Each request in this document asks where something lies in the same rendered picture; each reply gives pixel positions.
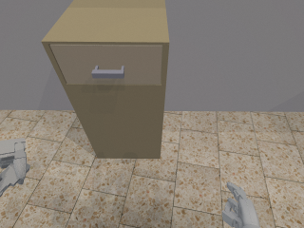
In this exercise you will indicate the drawer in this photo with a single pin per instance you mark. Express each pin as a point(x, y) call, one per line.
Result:
point(142, 63)

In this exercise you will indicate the handle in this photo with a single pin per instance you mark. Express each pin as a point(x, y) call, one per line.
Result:
point(107, 73)

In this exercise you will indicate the cabinet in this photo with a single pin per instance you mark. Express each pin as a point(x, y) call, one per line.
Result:
point(121, 121)

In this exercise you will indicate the left robot hand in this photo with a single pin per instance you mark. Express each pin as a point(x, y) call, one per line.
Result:
point(14, 158)

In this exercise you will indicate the right robot hand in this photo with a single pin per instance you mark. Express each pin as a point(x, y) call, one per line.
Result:
point(245, 211)

